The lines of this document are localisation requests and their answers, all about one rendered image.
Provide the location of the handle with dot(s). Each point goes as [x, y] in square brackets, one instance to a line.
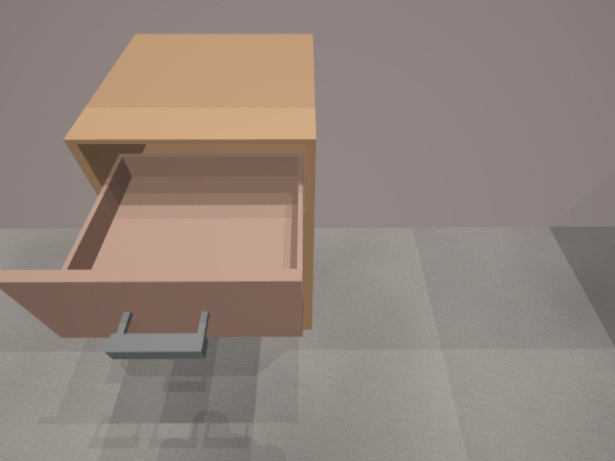
[123, 345]

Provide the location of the cabinet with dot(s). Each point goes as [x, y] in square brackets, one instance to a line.
[206, 94]

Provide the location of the drawer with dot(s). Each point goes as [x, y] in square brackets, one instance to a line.
[172, 235]

